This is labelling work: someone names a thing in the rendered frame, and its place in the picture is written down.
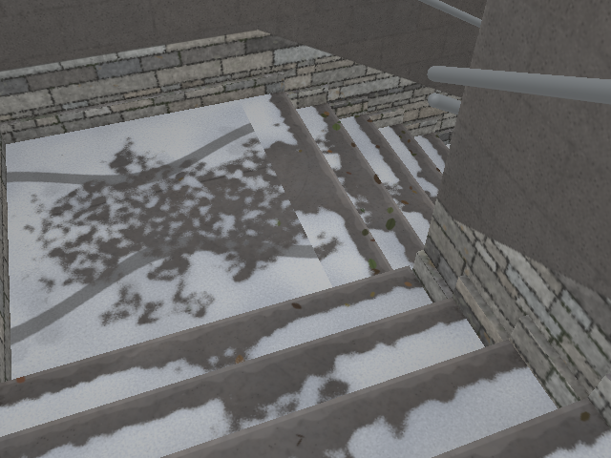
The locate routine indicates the stairs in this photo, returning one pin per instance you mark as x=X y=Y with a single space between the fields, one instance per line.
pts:
x=391 y=177
x=367 y=369

